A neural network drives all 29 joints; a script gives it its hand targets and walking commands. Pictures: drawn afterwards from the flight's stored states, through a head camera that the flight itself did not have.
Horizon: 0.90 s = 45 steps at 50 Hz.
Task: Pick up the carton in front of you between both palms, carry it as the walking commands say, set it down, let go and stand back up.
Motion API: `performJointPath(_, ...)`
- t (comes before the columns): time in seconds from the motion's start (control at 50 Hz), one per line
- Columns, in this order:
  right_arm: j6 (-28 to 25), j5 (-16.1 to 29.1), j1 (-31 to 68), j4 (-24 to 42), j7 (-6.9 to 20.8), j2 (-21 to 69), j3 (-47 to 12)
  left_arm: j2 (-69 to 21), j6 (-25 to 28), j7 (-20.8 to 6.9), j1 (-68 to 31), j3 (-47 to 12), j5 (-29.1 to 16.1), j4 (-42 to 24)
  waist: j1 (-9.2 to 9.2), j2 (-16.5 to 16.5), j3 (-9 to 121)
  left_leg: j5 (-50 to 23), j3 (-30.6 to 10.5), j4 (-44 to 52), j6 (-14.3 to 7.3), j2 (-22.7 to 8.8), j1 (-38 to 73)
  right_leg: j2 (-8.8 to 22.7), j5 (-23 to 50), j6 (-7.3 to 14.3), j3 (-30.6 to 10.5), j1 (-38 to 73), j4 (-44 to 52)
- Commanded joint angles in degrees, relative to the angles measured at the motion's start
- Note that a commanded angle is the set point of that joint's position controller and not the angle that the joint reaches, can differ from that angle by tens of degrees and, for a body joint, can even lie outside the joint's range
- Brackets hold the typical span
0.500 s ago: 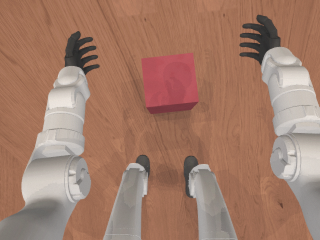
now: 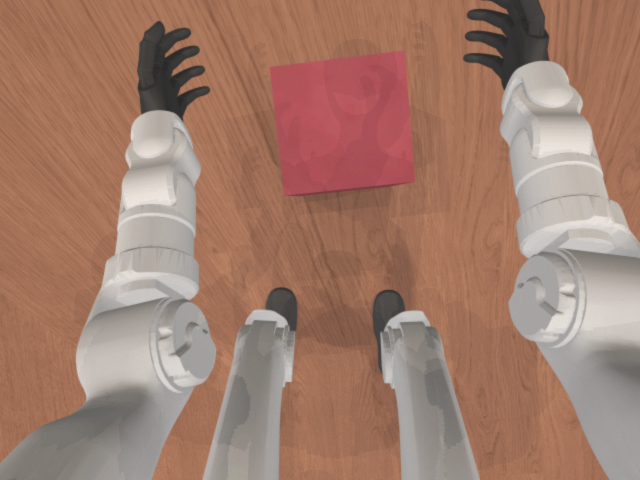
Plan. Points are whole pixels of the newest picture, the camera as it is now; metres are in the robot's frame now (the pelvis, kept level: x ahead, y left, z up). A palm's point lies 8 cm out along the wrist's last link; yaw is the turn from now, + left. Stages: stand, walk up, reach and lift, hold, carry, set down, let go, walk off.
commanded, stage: reach and lift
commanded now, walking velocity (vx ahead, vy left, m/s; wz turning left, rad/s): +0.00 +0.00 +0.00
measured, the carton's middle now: (341, 137) +0.51 -0.01 -0.49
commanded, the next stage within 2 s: none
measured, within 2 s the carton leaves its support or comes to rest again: leaves its support in 1.50 s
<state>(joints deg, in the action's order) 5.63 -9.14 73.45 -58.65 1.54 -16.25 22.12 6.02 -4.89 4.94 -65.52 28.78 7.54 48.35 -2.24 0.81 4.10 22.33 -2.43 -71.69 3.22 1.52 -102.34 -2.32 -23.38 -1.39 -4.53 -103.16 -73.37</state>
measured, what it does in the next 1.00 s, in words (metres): lowers itself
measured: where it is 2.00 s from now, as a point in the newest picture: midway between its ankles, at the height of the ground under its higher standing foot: (334, 348)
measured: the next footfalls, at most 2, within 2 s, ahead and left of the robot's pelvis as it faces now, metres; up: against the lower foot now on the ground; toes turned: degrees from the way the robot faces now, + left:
none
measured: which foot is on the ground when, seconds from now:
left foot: down 0.00-1.00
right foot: down 0.00-1.00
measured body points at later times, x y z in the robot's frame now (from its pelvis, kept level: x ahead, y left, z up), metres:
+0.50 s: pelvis -0.07 +0.00 -0.21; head +0.32 -0.02 +0.02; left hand +0.51 +0.18 -0.38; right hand +0.53 -0.19 -0.38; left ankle +0.05 +0.14 -0.58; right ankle +0.04 -0.12 -0.58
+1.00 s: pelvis -0.06 +0.00 -0.24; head +0.33 -0.01 -0.02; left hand +0.51 +0.17 -0.42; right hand +0.54 -0.18 -0.42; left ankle +0.05 +0.14 -0.58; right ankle +0.04 -0.12 -0.58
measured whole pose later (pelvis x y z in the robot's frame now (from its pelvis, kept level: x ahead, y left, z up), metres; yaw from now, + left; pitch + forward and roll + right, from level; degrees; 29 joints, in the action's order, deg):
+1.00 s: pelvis -0.06 +0.00 -0.24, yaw +1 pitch +37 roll +2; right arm 4.8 10.1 94.7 -71.3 -2.7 -26.6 1.7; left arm 16.1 -4.6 8.3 -89.0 11.7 -9.2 64.2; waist -1.6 -1.4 -24.5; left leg 34.1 -1.8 -125.2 4.2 2.7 -128.2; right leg -1.9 -35.6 -1.7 -3.3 -128.8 -127.4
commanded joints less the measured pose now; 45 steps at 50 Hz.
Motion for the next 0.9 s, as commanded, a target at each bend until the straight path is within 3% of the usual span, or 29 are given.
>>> performJointPath(0.0,-1.76,2.07,10.91,3.88,-1.22,-6.39,-1.63,5.53,1.61,0.68,-9.54,-1.72,-1.54,-3.71,-0.21,1.86,52.57,-30.50,4.87,-7.77,1.97,2.74,21.02,-1.70,32.84,-1.45,3.35,24.71,-7.05)
performJointPath(0.12,-1.77,9.91,18.07,5.69,-3.54,-12.98,-9.20,10.37,0.86,2.59,-15.93,-9.03,-9.31,-4.87,0.18,1.69,64.85,-30.64,5.64,-21.60,2.13,2.76,24.13,-1.60,29.17,-1.99,5.49,20.28,-19.69)
performJointPath(0.2,-0.48,14.94,24.97,6.78,-4.41,-16.31,-13.91,14.31,-0.72,3.91,-22.39,-13.11,-14.18,-5.68,-0.12,2.86,69.23,-24.39,6.23,-27.89,1.54,2.60,24.70,-1.23,21.26,-1.79,6.69,19.30,-25.91)
performJointPath(0.34,2.50,17.67,34.42,0.13,-4.03,-17.65,-17.73,17.06,-3.47,4.26,-31.99,-14.42,-16.93,1.69,-1.25,5.42,56.32,-5.90,8.31,-33.70,0.92,1.16,11.17,0.42,6.21,-1.28,6.40,16.71,-31.94)
performJointPath(0.42,2.04,16.44,36.38,-5.11,-3.38,-17.98,-17.23,17.59,-2.73,3.30,-35.40,-13.06,-15.14,7.13,-1.00,4.53,47.00,-2.16,8.12,-37.21,0.73,0.66,6.91,1.10,2.12,-1.12,5.71,11.71,-34.77)
performJointPath(0.56,-0.52,17.76,41.00,-5.22,-3.58,-19.74,-17.38,19.44,-0.04,2.72,-40.71,-14.36,-14.68,9.84,0.16,1.32,43.42,-8.29,6.92,-43.90,0.37,0.31,10.29,1.10,6.36,-0.99,5.21,6.40,-40.63)
performJointPath(0.58,-0.97,18.20,41.57,-4.70,-3.72,-20.14,-17.96,19.46,0.39,2.90,-41.62,-14.52,-14.88,8.86,-0.40,0.93,43.59,-9.38,6.99,-44.42,0.47,0.38,9.61,1.20,7.49,-0.72,4.74,7.30,-41.41)
performJointPath(0.66,-1.90,20.13,41.84,-4.81,-4.48,-20.39,-19.98,19.55,1.26,3.28,-42.61,-17.19,-17.24,7.78,0.45,1.35,46.66,-15.39,6.62,-47.02,0.34,0.74,12.10,1.06,14.10,-0.72,4.88,10.88,-44.11)
performJointPath(0.74,-1.99,21.63,39.89,-4.89,-4.79,-18.76,-21.78,18.38,1.41,3.79,-39.89,-19.00,-19.07,8.19,0.04,1.79,50.85,-19.16,6.90,-48.22,0.14,1.27,15.37,0.81,17.69,-0.61,5.39,13.79,-45.40)
performJointPath(0.88,-1.83,19.48,35.48,-8.15,-4.15,-16.42,-20.15,16.35,1.33,3.56,-35.50,-17.03,-17.11,11.27,0.01,1.88,42.42,-14.65,6.70,-47.09,0.24,1.61,9.48,0.62,12.89,-0.81,5.29,7.63,-44.35)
